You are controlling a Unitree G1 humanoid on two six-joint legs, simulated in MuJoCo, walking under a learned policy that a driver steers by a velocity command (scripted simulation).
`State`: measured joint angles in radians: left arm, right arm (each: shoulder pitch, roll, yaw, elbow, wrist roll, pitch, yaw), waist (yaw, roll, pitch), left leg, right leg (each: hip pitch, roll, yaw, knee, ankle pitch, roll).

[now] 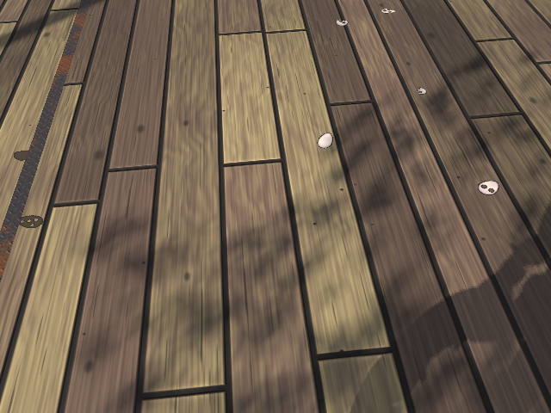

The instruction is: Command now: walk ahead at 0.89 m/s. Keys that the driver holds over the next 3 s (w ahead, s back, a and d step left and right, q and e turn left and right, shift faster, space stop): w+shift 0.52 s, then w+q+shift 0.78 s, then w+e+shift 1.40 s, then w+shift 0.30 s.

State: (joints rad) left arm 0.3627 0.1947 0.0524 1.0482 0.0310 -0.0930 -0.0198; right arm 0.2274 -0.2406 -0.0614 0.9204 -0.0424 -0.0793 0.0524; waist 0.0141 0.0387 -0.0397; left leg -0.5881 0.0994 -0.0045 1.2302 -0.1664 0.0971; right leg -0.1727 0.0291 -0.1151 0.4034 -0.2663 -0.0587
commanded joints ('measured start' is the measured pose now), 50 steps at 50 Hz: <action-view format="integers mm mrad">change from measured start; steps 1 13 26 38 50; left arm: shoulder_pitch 34 156 -175 -62 -37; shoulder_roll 104 187 61 241 97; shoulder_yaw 9 6 -29 9 3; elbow -36 -17 -238 -284 -162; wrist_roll -7 -3 18 -6 -12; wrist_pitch -30 -38 25 -8 -50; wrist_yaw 8 35 -33 22 2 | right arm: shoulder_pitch -43 -256 148 220 -74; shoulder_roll -21 -68 -68 -240 -8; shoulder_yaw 4 14 -5 -34 21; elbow -72 -184 46 34 -215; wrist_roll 0 25 31 24 13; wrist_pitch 25 15 -56 -34 66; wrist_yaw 15 -11 -38 -59 14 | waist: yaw -27 -57 23 161 -41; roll -89 -158 -24 66 -119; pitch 148 84 171 -119 119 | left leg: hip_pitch -274 83 329 591 -160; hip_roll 55 -153 59 14 51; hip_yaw -3 189 -191 -124 -3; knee -13 -628 -1171 -557 12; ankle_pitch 102 103 -188 839 79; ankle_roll -34 65 119 55 13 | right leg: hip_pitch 47 393 -551 152 6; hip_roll -232 -249 -197 -25 -292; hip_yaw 300 32 145 78 21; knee -341 -194 791 96 -264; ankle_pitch -178 1225 127 184 211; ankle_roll -83 -88 -8 -22 15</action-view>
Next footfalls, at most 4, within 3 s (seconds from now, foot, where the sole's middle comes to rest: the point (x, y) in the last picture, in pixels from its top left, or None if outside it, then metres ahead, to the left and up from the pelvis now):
0.32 left None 0.47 0.08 -0.78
0.78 right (333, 279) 0.93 -0.09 -0.78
1.24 left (236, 196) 1.26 0.21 -0.78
1.70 right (196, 120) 1.68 0.39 -0.78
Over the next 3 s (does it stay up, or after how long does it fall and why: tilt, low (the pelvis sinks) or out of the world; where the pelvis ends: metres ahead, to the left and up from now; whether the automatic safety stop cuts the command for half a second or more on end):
stays up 2.62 0.46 -0.03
